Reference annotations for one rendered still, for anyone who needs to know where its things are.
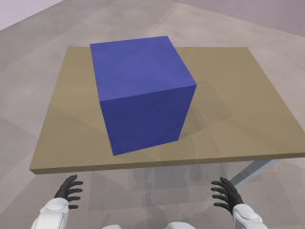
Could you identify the table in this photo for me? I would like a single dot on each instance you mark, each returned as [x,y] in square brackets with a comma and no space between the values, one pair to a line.
[236,114]

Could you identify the right robot hand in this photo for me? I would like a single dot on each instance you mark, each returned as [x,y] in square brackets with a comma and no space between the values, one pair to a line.
[231,195]

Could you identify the robot right forearm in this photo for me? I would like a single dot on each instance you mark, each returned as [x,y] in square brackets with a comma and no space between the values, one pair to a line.
[244,217]

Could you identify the carton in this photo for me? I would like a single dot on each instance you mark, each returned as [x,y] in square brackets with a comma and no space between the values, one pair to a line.
[144,91]

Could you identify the robot left forearm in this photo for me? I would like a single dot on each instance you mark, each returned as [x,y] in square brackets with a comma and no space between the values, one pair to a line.
[54,215]

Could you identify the left robot hand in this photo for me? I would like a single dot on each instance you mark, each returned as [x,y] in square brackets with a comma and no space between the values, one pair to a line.
[65,190]

